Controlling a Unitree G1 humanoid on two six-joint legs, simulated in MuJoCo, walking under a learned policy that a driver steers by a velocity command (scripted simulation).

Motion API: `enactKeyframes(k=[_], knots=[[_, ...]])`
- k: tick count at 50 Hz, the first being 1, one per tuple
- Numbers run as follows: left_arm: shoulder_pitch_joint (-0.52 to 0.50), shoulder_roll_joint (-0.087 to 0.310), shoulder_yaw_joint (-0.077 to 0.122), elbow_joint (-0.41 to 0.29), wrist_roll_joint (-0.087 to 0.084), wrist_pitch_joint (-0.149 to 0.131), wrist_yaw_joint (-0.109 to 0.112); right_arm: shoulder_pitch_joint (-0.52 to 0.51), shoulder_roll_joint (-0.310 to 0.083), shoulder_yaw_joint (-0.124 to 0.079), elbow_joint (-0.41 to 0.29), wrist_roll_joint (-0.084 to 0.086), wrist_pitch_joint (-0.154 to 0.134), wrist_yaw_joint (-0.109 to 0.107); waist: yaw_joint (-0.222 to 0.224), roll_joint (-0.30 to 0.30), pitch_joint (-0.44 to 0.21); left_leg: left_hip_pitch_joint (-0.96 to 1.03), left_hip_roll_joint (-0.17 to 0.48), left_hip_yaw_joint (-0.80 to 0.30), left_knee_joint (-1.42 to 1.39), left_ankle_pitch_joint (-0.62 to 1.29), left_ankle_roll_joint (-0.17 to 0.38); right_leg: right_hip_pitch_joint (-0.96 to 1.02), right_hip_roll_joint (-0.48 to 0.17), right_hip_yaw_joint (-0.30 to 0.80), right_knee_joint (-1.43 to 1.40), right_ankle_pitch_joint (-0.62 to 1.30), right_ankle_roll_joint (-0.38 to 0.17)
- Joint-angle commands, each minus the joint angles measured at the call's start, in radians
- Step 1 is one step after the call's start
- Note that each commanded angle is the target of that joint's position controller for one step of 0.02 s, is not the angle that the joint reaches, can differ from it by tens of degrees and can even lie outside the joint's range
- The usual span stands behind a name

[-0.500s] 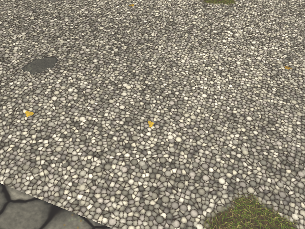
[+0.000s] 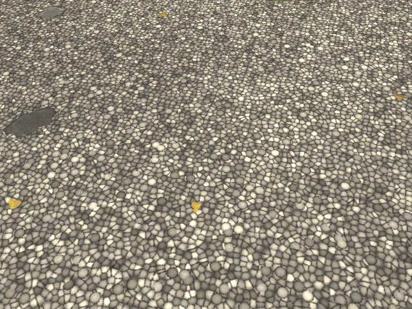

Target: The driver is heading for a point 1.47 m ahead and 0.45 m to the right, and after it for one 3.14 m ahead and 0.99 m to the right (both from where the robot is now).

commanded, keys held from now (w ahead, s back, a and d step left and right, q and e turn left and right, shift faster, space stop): w+e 1.00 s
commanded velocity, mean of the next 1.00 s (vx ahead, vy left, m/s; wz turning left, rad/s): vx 0.50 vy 0.00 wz -0.51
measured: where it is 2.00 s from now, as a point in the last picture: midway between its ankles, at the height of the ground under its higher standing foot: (308, 187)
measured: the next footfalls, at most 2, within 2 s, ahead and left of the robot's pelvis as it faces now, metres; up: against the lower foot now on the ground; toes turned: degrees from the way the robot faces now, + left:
left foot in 0.38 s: +0.39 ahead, +0.12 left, -0.04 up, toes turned -13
right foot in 0.88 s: +0.58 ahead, -0.13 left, -0.04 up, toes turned -34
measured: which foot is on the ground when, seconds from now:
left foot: up 0.00-0.36, down 0.38-0.90, up 0.92-1.00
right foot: down 0.00-0.38, up 0.40-0.86, down 0.88-1.00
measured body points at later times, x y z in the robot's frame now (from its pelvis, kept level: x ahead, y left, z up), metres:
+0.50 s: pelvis +0.29 +0.05 -0.05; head +0.33 +0.06 +0.40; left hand +0.36 +0.33 -0.19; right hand +0.38 -0.23 -0.15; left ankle +0.35 +0.13 -0.78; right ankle +0.13 -0.05 -0.66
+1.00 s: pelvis +0.52 -0.06 -0.06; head +0.55 -0.08 +0.39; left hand +0.79 +0.08 -0.17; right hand +0.41 -0.30 -0.20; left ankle +0.48 +0.11 -0.68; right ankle +0.55 -0.11 -0.78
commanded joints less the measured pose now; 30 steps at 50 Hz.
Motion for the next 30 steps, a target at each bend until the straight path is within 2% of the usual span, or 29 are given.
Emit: enactKeyframes(k=[1, 4, 7, 9, 12, 14, 16, 17, 18, 19, 20, 21, 22, 23, 24, 25, 26, 27, 28, 30], knots=[[0.042, 0.138, 0.03, -0.022, -0.011, -0.02, 0.006, -0.008, -0.053, -0.01, -0.053, -0.007, 0.012, 0.007, -0.022, -0.068, 0.016, -0.099, 0.044, -0.002, -0.117, 0.089, -0.045, 0.015, -0.259, 0.292, -0.259, 0.075, -0.151], [0.086, 0.136, 0.034, 0.0, -0.013, -0.015, 0.006, -0.129, -0.045, -0.006, -0.092, -0.003, 0.01, 0.012, 0.006, -0.071, 0.026, -0.119, 0.038, 0.009, -0.265, 0.244, -0.079, 0.034, -0.233, 0.265, -0.254, 0.139, -0.137], [0.143, 0.135, 0.036, 0.017, -0.015, -0.018, 0.012, -0.217, -0.068, -0.013, -0.116, 0.005, -0.001, 0.012, 0.036, -0.06, 0.004, -0.165, 0.03, -0.014, -0.342, 0.39, -0.083, 0.12, -0.22, 0.278, -0.19, 0.205, -0.127], [0.165, 0.136, 0.039, 0.02, -0.007, -0.015, 0.018, -0.291, -0.064, -0.009, -0.142, 0.003, -0.005, 0.01, 0.06, -0.071, 0.011, -0.186, 0.025, -0.027, -0.397, 0.407, -0.089, 0.162, -0.222, 0.298, -0.15, 0.218, -0.123], [0.177, 0.143, 0.044, 0.016, 0.01, -0.005, 0.027, -0.365, -0.061, -0.004, -0.18, 0.01, -0.005, 0.01, 0.086, -0.09, 0.032, -0.145, 0.008, -0.034, -0.503, 0.382, -0.091, 0.167, -0.217, 0.333, -0.092, 0.197, -0.105], [0.165, 0.156, 0.052, 0.007, 0.016, -0.002, 0.036, -0.351, -0.077, -0.009, -0.186, 0.016, -0.013, 0.009, 0.08, -0.089, 0.029, -0.069, 0.003, -0.054, -0.573, 0.369, -0.082, 0.161, -0.219, 0.365, -0.027, 0.186, -0.084], [0.146, 0.178, 0.062, -0.004, 0.023, 0.001, 0.041, -0.292, -0.095, -0.016, -0.173, 0.021, -0.026, 0.002, 0.062, -0.087, 0.017, 0.043, -0.005, -0.058, -0.622, 0.307, -0.067, 0.145, -0.213, 0.393, 0.061, 0.216, -0.067], [0.144, 0.188, 0.067, -0.004, 0.024, 0.004, 0.038, -0.223, -0.11, -0.023, -0.154, 0.019, -0.036, -0.006, 0.034, -0.065, -0.013, 0.134, -0.014, -0.048, -0.644, 0.273, -0.054, 0.139, -0.191, 0.392, 0.16, 0.258, -0.06], [0.141, 0.188, 0.067, -0.002, 0.016, 0.004, 0.032, -0.087, -0.125, -0.033, -0.113, 0.01, -0.049, -0.015, -0.028, -0.012, -0.083, 0.3, -0.026, -0.019, -0.681, 0.283, -0.041, 0.105, -0.13, 0.347, 0.339, 0.275, -0.044], [0.139, 0.142, 0.057, -0.011, 0.002, 0.0, 0.029, 0.07, -0.164, -0.044, -0.083, -0.016, -0.065, -0.023, -0.084, 0.038, -0.19, 0.551, 0.062, -0.079, -0.601, 0.242, -0.022, -0.058, -0.069, 0.296, 0.582, 0.101, -0.029], [0.224, 0.021, 0.031, -0.023, 0.0, 0.001, 0.037, 0.175, -0.217, -0.049, -0.084, -0.039, -0.063, -0.027, -0.057, 0.206, -0.301, 0.777, 0.324, -0.318, -0.459, 0.455, -0.008, -0.296, -0.004, 0.221, 0.916, -0.53, -0.02], [0.332, 0.076, 0.038, -0.054, -0.031, 0.006, 0.045, 0.178, -0.286, -0.072, -0.084, -0.007, -0.041, -0.026, -0.024, 0.345, -0.443, 0.876, 0.46, -0.728, -0.634, 0.196, 0.135, -0.487, 0.026, 0.159, 1.049, -0.478, 0.001], [0.203, 0.128, 0.042, -0.027, -0.01, 0.027, 0.054, 0.085, -0.173, -0.056, -0.111, -0.005, -0.031, -0.025, -0.035, 0.122, -0.256, 0.721, 0.395, -0.645, -0.733, -0.053, 0.122, -0.576, -0.053, 0.149, 1.09, -0.341, 0.01], [0.085, 0.144, 0.046, -0.042, 0.008, 0.031, 0.036, 0.017, -0.097, -0.034, -0.131, 0.0, -0.034, -0.024, -0.054, 0.023, -0.118, 0.558, 0.314, -0.461, -0.758, -0.011, 0.084, -0.545, -0.079, 0.152, 1.027, -0.228, 0.017], [0.056, 0.127, 0.046, -0.048, 0.011, 0.034, 0.018, -0.013, -0.083, -0.026, -0.127, -0.009, -0.036, -0.025, -0.028, 0.027, -0.074, 0.457, 0.268, -0.333, -0.767, 0.173, 0.059, -0.491, -0.104, 0.156, 0.971, -0.168, 0.032], [0.045, 0.11, 0.045, -0.052, 0.026, 0.047, 0.002, 0.014, -0.087, -0.025, -0.11, 0.0, -0.041, -0.031, -0.013, 0.082, -0.059, 0.397, 0.243, -0.255, -0.773, 0.308, 0.049, -0.444, -0.124, 0.153, 0.926, -0.152, 0.042], [0.042, 0.096, 0.044, -0.047, 0.029, 0.058, -0.009, 0.022, -0.071, -0.02, -0.09, 0.015, -0.051, -0.03, 0.007, 0.1, -0.038, 0.351, 0.203, -0.168, -0.788, 0.395, 0.027, -0.407, -0.137, 0.157, 0.869, -0.11, 0.049], [0.037, 0.084, 0.04, -0.048, 0.029, 0.067, -0.014, 0.044, -0.071, -0.022, -0.076, 0.022, -0.063, -0.028, 0.014, 0.116, -0.047, 0.353, 0.193, -0.135, -0.786, 0.504, 0.027, -0.4, -0.125, 0.14, 0.875, -0.098, 0.053], [0.011, 0.076, 0.038, -0.059, 0.025, 0.071, -0.021, 0.056, -0.067, -0.022, -0.066, 0.028, -0.071, -0.026, 0.024, 0.101, -0.047, 0.361, 0.181, -0.086, -0.799, 0.553, 0.031, -0.416, -0.126, 0.135, 0.829, -0.062, 0.059], [-0.061, 0.063, 0.029, -0.084, 0.027, 0.073, -0.032, 0.078, -0.062, -0.023, -0.055, 0.03, -0.074, -0.026, 0.016, 0.092, -0.04, 0.391, 0.181, -0.027, -0.824, 0.589, 0.051, -0.463, -0.129, 0.111, 0.761, -0.004, 0.067]])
